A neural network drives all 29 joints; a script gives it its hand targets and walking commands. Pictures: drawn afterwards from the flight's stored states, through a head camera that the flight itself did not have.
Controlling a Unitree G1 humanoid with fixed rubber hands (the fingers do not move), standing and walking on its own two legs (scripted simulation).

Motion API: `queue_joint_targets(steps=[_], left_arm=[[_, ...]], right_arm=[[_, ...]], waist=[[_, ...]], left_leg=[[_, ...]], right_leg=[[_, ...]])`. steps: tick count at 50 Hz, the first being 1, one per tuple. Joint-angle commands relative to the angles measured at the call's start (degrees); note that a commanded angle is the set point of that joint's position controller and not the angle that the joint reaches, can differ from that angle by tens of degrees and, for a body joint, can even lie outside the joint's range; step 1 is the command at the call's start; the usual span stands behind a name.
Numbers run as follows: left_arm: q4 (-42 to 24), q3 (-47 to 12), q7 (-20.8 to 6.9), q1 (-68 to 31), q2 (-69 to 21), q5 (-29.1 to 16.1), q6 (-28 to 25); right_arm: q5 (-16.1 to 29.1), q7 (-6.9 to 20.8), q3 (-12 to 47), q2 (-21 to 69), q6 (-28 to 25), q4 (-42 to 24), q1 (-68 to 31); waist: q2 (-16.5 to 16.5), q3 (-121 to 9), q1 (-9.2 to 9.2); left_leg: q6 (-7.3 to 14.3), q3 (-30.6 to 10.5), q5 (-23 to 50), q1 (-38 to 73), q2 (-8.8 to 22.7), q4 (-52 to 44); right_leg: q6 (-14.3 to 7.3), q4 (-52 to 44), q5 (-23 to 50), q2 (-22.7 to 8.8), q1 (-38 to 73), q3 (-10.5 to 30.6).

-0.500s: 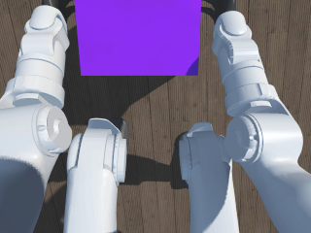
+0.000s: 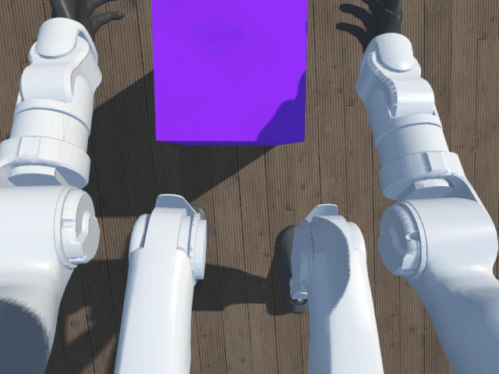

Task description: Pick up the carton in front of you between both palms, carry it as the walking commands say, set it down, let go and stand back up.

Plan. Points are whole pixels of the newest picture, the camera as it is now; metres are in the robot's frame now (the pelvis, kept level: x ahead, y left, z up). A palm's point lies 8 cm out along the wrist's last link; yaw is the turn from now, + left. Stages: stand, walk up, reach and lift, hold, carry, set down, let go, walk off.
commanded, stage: set down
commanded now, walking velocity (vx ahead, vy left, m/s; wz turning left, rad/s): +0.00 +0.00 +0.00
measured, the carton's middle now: (230, 87) +0.51 +0.06 -0.29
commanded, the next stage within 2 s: let go in 0.74 s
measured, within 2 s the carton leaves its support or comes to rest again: neither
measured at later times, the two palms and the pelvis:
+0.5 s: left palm out of the picture +0.53 +0.27 +0.03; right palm out of the picture +0.56 -0.13 +0.03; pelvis +0.02 +0.01 +0.13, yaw +1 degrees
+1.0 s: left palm out of the picture +0.47 +0.27 +0.15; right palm out of the picture +0.50 -0.14 +0.15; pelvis +0.06 +0.01 +0.26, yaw +2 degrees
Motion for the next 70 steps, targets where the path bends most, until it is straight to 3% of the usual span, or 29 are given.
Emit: queue_joint_targets(steps=[1, 7, 15, 20, 39, 46, 52, 60, 70], left_arm=[[-4.86, 2.44, -0.37, -12.24, 6.04, 2.14, -0.79], [-6.47, 3.57, -1.0, -10.35, 5.19, 3.4, -0.73], [-14.47, 4.92, -2.14, -6.73, 6.26, 4.05, 1.68], [-17.66, 5.64, -3.11, -4.26, 5.75, 4.47, 2.86], [-14.1, 9.21, -5.56, 4.66, 1.1, 10.14, 0.09], [-20.52, 7.65, -6.57, 20.61, -0.19, 14.18, 0.44], [-28.98, 4.24, -6.98, 33.6, -2.42, 12.61, -1.08], [-28.94, 0.91, -7.21, 53.3, -5.94, 10.12, -4.8], [-33.81, -3.14, -6.25, 74.89, -6.2, 8.22, -8.35]], right_arm=[[-2.45, 0.56, -3.06, -5.17, -0.95, -3.7, -11.35], [-3.55, 1.31, -3.8, -4.67, -1.4, -4.93, -9.92], [-3.44, 1.59, -3.16, -4.79, 0.58, -13.19, -7.35], [-3.93, 2.09, -3.54, -4.52, 1.61, -15.96, -4.74], [-8.95, 5.23, -6.64, -1.09, -1.06, -12.09, 4.51], [-13.36, 5.8, -5.53, 0.32, -0.76, -18.11, 20.67], [-12.18, 7.32, -2.82, 0.74, -2.9, -25.25, 33.43], [-10.81, 9.72, -0.81, 0.88, -7.07, -23.35, 52.77], [-8.79, 11.12, 2.78, -0.45, -10.56, -26.87, 72.24]], waist=[[3.94, -61.84, 0.74], [3.76, -66.25, 0.87], [3.05, -78.23, 1.47], [3.15, -79.21, 1.11], [2.45, -69.68, 0.53], [2.99, -73.0, 0.29], [4.31, -64.97, 0.17], [4.28, -54.03, -0.76], [2.47, -38.16, -1.53]], left_leg=[[-0.41, 5.59, 13.53, 41.31, -1.36, -11.61], [-0.78, 5.73, 15.88, 44.42, -2.0, -16.8], [-0.67, 6.26, 23.09, 56.03, -3.18, -24.39], [-0.65, 6.15, 26.41, 61.54, -3.52, -29.44], [-0.67, 4.26, 30.63, 74.93, -2.91, -51.6], [-0.29, 3.86, 36.16, 88.99, -2.64, -58.81], [0.06, 1.93, 39.12, 99.05, -1.94, -65.15], [-0.05, -0.16, 43.91, 106.46, -0.88, -71.41], [-0.11, 0.85, 38.44, 113.18, -1.55, -82.2]], right_leg=[[-0.13, -15.59, 9.91, 0.99, 18.57, -6.2], [-0.15, -20.6, 12.16, 1.37, 21.05, -6.45], [0.24, -28.46, 17.19, 2.22, 30.36, -6.77], [0.47, -33.8, 19.48, 2.35, 33.96, -6.55], [1.19, -56.37, 24.66, 0.63, 46.77, -4.01], [0.8, -64.14, 29.5, 0.48, 57.84, -4.08], [-0.13, -70.73, 30.68, -0.03, 62.96, -3.15], [-0.83, -77.62, 32.84, -0.87, 70.45, -1.81], [-0.92, -87.49, 35.86, -2.15, 92.02, -0.19]])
